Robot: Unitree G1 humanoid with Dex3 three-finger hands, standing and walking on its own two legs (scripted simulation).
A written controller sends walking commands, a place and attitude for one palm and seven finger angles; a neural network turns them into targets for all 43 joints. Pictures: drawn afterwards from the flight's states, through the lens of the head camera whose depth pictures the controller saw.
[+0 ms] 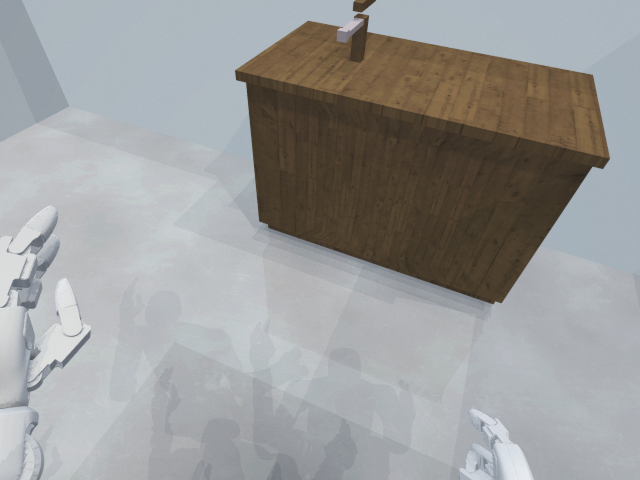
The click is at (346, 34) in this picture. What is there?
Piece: tap's lever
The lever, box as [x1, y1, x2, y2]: [337, 28, 349, 42]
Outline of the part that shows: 339,28 337,30 337,40 345,42 348,39 346,34 349,31 349,29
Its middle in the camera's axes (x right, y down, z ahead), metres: +0.06 -0.57 +1.07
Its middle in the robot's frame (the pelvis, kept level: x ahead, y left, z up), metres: +1.19 +0.02 +0.10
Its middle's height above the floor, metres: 0.88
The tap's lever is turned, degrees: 0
